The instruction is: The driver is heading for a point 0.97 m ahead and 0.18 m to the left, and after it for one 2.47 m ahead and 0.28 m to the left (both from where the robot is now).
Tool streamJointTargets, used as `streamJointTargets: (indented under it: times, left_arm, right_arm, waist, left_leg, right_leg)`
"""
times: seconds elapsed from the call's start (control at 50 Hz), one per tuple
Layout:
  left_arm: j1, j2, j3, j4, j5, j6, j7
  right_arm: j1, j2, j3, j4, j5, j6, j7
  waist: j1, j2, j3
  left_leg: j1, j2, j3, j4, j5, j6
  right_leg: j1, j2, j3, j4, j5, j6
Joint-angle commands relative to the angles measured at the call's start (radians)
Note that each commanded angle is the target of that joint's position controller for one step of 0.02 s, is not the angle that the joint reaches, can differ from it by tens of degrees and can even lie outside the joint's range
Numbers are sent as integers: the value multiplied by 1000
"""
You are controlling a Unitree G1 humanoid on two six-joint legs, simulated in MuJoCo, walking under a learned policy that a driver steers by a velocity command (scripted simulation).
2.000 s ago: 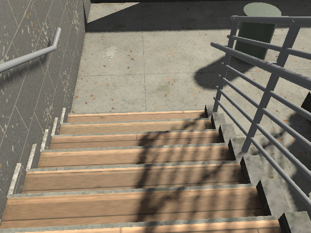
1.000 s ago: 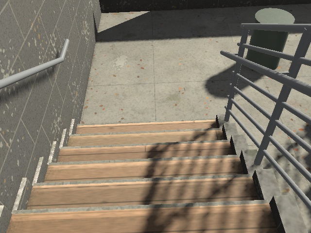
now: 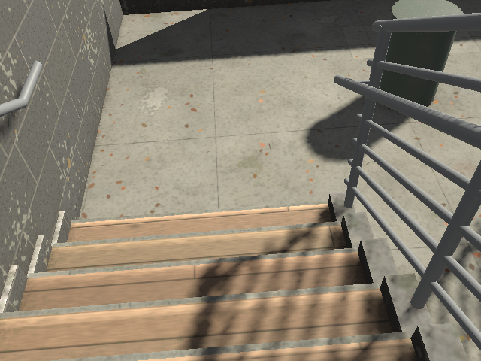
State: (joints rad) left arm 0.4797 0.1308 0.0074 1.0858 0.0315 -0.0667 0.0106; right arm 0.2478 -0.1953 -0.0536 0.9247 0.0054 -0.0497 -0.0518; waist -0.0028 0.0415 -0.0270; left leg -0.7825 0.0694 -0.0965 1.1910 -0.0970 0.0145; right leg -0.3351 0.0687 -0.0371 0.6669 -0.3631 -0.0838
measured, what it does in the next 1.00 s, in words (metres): goes down: left foot 0.16 m lower, then right foot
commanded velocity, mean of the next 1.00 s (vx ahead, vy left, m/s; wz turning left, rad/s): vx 0.28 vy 0.00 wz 0.06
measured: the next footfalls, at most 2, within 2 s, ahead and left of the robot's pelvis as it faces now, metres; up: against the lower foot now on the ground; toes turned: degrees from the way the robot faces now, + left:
left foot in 0.30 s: +0.23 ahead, +0.15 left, -0.16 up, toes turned -1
right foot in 0.82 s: +0.27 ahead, -0.14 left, -0.16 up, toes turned -1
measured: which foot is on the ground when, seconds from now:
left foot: up 0.00-0.28, down 0.30-0.80, up 0.82-1.00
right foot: down 0.00-0.32, up 0.34-0.80, down 0.82-1.00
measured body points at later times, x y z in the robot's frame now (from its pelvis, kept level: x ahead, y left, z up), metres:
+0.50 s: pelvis +0.14 +0.05 -0.15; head +0.14 +0.06 +0.30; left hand +0.18 +0.27 -0.31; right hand +0.12 -0.16 -0.30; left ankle +0.19 +0.15 -0.88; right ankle +0.09 -0.09 -0.66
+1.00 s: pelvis +0.27 -0.07 -0.16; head +0.25 -0.10 +0.29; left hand +0.11 +0.14 -0.29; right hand +0.38 -0.32 -0.31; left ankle +0.37 +0.14 -0.77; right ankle +0.23 -0.14 -0.88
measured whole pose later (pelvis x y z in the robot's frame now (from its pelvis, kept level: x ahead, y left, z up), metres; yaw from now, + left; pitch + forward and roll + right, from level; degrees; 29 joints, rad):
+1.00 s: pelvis +0.27 -0.07 -0.16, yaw +5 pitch +0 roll +1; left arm 0.63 0.14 0.04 1.10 0.02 -0.05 0.00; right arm 0.25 -0.24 -0.10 0.93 0.04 0.00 -0.02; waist 0.05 0.04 -0.09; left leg -0.82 -0.05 -0.21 1.28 -0.07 0.09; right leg -0.25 -0.01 -0.11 0.68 -0.44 -0.06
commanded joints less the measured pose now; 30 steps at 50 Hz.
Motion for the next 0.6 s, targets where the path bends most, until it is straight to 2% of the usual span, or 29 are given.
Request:
streamJointTargets:
  times: [0.02, 0.04, 0.06, 0.08, 0.1, 0.12, 0.14, 0.16, 0.2, 0.22, 0.24, 0.26, 0.28, 0.3, 0.32, 0.34, 0.36, 0.38, 0.4, 0.42, 0.44, 0.46, 0.48, 0.5, 0.52, 0.54, 0.56, 0.58, 0.6]
  left_arm:
    - [-7, 166, 30, -41, -35, -20, 30]
    - [39, 128, 22, -23, -49, -15, 37]
    - [68, 105, 16, -15, -49, -8, 44]
    - [85, 97, 16, -10, -49, -4, 50]
    - [50, 86, 10, -19, -55, 3, 65]
    - [53, 83, 8, -29, -57, 6, 73]
    - [52, 96, 8, -31, -61, 8, 75]
    - [42, 101, 8, -32, -63, 19, 78]
    - [43, 104, 12, -39, -59, 31, 82]
    - [56, 100, 14, -37, -59, 38, 73]
    - [48, 109, 21, -38, -51, 46, 62]
    - [25, 109, 23, -58, -30, 48, 50]
    - [27, 83, 19, -57, -31, 49, 41]
    - [41, 48, 9, -56, -35, 47, 38]
    - [59, -4, -1, -57, -47, 30, 9]
    - [158, 7, -12, -51, -96, 23, -4]
    - [155, 52, -7, -69, -99, 23, -2]
    - [93, 70, 1, -87, -87, 38, 3]
    - [0, 40, -12, -160, -90, 51, 19]
    - [-128, 34, -12, -201, -105, 75, 46]
    - [-195, 68, -5, -222, -90, 98, 67]
    - [-188, 60, 2, -232, -77, 104, 77]
    - [-152, 69, 11, -236, -62, 101, 81]
    - [-131, 64, 16, -228, -56, 95, 81]
    - [-143, 42, 19, -237, -62, 75, 75]
    - [-122, 73, 33, -225, -70, 61, 66]
    - [-147, 57, 32, -230, -57, 49, 58]
    - [-178, 47, 34, -249, -54, 39, 49]
    - [-205, 44, 32, -262, -61, 30, 42]
  right_arm:
    - [113, -56, -22, -32, -2, 13, 19]
    - [50, -57, -22, -55, -10, 19, 21]
    - [25, -46, -17, -66, -20, 23, 23]
    - [6, -44, -16, -74, -17, 26, 27]
    - [3, -33, -11, -79, -23, 31, 36]
    - [-49, -23, -5, -88, -29, 30, 45]
    - [-75, -7, 0, -95, -36, 28, 55]
    - [-81, 5, 4, -95, -23, 26, 58]
    - [-114, -6, 4, -119, 4, 23, 65]
    - [-116, -19, -1, -121, 14, 23, 73]
    - [-91, -23, -4, -120, 27, 16, 81]
    - [-25, -28, -9, -90, 29, 15, 84]
    - [89, -37, -21, -35, 23, 16, 81]
    - [246, -64, -37, 31, 13, 26, 78]
    - [439, -95, -40, 107, -36, 27, 80]
    - [387, -49, -8, 117, -31, 27, 84]
    - [337, -69, -9, 117, 1, 33, 92]
    - [292, -60, -1, 108, 8, 41, 97]
    - [232, -146, -14, 119, 10, 49, 90]
    - [160, -149, -13, 88, -22, 61, 69]
    - [124, -107, 4, 77, -41, 66, 56]
    - [86, -95, 13, 71, -43, 63, 48]
    - [97, -87, 16, 70, -43, 52, 52]
    - [130, -77, 14, 85, -36, 45, 54]
    - [210, -50, 13, 121, -21, 39, 39]
    - [269, -26, 14, 143, -18, 33, 30]
    - [312, -18, 13, 160, -23, 24, 25]
    - [335, -26, 9, 165, -32, 18, 23]
    - [350, -39, 3, 172, -35, 15, 21]
  waist:
    - [-67, -128, -48]
    - [-44, -115, -27]
    - [-32, -121, -14]
    - [-24, -127, 2]
    - [-32, -86, 37]
    - [2, -86, 37]
    - [22, -87, 48]
    - [29, -113, 65]
    - [63, -117, 114]
    - [80, -130, 121]
    - [72, -127, 116]
    - [47, -105, 111]
    - [20, -72, 86]
    - [-20, 30, 43]
    - [-75, 184, -94]
    - [-32, 261, -269]
    - [-17, 216, -318]
    - [-14, 112, -277]
    - [23, 67, -210]
    - [11, 7, -68]
    - [5, -19, 10]
    - [28, 33, 58]
    - [38, 85, 76]
    - [36, 118, 95]
    - [9, 110, 123]
    - [4, 58, 118]
    - [-15, 68, 105]
    - [-22, 77, 88]
    - [-27, 99, 78]
  left_leg:
    - [41, 11, -46, -113, 256, 12]
    - [-49, 23, -80, -182, 267, 28]
    - [-67, 25, -103, -242, 279, 33]
    - [-73, 21, -110, -282, 275, 30]
    - [18, 17, -77, -431, 454, 15]
    - [129, -21, -18, -493, 575, -1]
    - [219, -40, 8, -544, 620, -13]
    - [288, -49, 22, -610, 603, -32]
    - [284, -42, 10, -753, 509, -52]
    - [289, -39, 22, -821, 484, -50]
    - [351, -29, 29, -868, 480, -40]
    - [444, -25, 56, -924, 511, -25]
    - [583, -28, 83, -965, 534, -8]
    - [728, 31, 73, -973, 822, 4]
    - [1110, 182, -18, -674, 1313, 96]
    - [1234, 279, -103, -513, 1325, 212]
    - [1178, 306, -189, -549, 965, 260]
    - [1057, 292, -214, -628, 571, 264]
    - [910, 351, -369, -771, 119, 330]
    - [682, 361, -438, -898, -232, 355]
    - [516, 305, -406, -967, -408, 312]
    - [412, 244, -349, -994, -511, 262]
    - [347, 209, -312, -1002, -531, 232]
    - [326, 177, -268, -996, -502, 212]
    - [424, 176, -305, -935, -495, 213]
    - [507, 155, -285, -883, -513, 209]
    - [536, 169, -322, -874, -521, 220]
    - [568, 187, -353, -865, -529, 231]
    - [571, 200, -373, -864, -563, 237]
  right_leg:
    - [39, -259, 247, -107, 769, -106]
    - [108, -276, 287, -71, 692, -103]
    - [129, -280, 302, -45, 680, -94]
    - [136, -282, 309, -20, 656, -89]
    - [39, -222, 216, 25, 541, -68]
    - [-47, -190, 182, 30, 443, -61]
    - [-118, -171, 170, 31, 341, -64]
    - [-167, -153, 158, 53, 254, -71]
    - [-124, -145, 193, 133, 200, -102]
    - [-86, -145, 206, 183, 213, -109]
    - [-98, -161, 242, 227, 250, -118]
    - [-127, -162, 251, 276, 242, -112]
    - [-155, -122, 241, 373, 213, -97]
    - [-198, -53, 183, 577, 49, -55]
    - [-493, 30, 144, 944, -414, 21]
    - [-569, 30, 168, 1234, -711, 88]
    - [-624, -30, 179, 1322, -665, 117]
    - [-637, -54, 152, 1354, -610, 136]
    - [-657, -98, 95, 1306, -479, 148]
    - [-633, -132, 111, 1217, -327, 140]
    - [-562, -129, 88, 1237, -269, 132]
    - [-519, -133, 72, 1188, -272, 122]
    - [-481, -121, 61, 1171, -274, 112]
    - [-475, -114, 39, 1175, -278, 104]
    - [-615, -137, 101, 1153, -154, 98]
    - [-700, -145, 103, 1016, 12, 84]
    - [-732, -155, 96, 985, 55, 81]
    - [-766, -169, 105, 959, 64, 78]
    - [-780, -171, 106, 949, 49, 81]
Keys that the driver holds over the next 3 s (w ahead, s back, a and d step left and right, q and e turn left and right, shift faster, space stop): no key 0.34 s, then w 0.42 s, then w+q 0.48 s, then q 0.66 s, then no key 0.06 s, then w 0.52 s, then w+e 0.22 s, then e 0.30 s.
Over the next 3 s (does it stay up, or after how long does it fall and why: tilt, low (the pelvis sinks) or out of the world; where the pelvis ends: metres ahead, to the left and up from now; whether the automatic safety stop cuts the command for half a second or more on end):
stays up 0.80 0.12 -0.48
